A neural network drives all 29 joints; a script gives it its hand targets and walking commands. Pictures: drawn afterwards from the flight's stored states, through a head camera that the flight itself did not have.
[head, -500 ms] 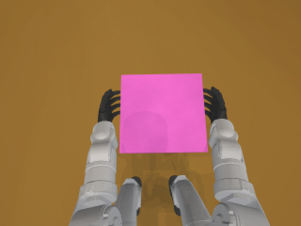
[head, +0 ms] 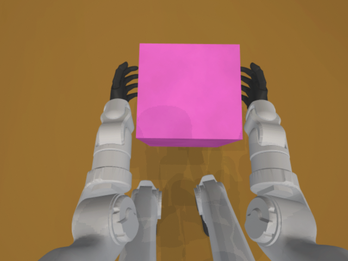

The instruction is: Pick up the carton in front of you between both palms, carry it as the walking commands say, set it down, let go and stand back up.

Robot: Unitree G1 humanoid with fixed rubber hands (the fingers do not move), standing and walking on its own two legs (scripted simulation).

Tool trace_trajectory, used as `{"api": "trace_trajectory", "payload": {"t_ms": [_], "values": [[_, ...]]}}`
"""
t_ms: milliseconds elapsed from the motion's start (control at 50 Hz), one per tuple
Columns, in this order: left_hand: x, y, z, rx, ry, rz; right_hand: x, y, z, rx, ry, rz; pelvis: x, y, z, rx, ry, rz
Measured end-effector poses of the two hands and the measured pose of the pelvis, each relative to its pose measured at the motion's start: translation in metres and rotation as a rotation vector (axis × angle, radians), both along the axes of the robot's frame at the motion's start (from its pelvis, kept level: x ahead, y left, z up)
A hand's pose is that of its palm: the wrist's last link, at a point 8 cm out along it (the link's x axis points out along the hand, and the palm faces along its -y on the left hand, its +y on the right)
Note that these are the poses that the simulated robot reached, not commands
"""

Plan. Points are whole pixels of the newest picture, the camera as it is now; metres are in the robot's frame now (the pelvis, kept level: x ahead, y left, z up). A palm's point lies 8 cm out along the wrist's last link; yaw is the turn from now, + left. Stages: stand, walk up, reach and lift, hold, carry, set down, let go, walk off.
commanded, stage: set down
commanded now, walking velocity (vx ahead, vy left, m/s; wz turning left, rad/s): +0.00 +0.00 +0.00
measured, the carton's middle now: (186, 105) +0.47 -0.04 -0.17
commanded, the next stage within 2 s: none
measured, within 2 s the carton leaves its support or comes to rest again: rests again in 1.90 s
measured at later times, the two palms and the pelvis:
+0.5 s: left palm (138, 103) +0.51 +0.09 -0.24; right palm (239, 108) +0.46 -0.21 -0.24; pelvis -0.02 +0.00 -0.12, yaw -1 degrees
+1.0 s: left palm (144, 104) +0.53 +0.08 -0.33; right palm (231, 111) +0.48 -0.21 -0.33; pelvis -0.01 +0.00 -0.18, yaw -1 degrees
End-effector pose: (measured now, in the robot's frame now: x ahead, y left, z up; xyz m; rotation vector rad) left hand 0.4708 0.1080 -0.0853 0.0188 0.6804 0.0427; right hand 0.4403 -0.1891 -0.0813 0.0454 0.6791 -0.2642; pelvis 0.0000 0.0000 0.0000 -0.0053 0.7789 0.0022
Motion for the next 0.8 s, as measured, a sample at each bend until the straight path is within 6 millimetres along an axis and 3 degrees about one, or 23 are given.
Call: {"api": "trace_trajectory", "payload": {"t_ms": [700,800], "values": [[0.051,-0.024,-0.223,0.037,0.047,-0.099,0.032,-0.023,-0.221,-0.019,0.055,-0.039,-0.027,0.003,-0.156,-0.011,0.009,-0.006],[0.054,-0.025,-0.241,0.044,0.057,-0.105,0.033,-0.024,-0.241,-0.008,0.065,-0.046,-0.022,0.002,-0.168,-0.006,-0.041,-0.008]]}}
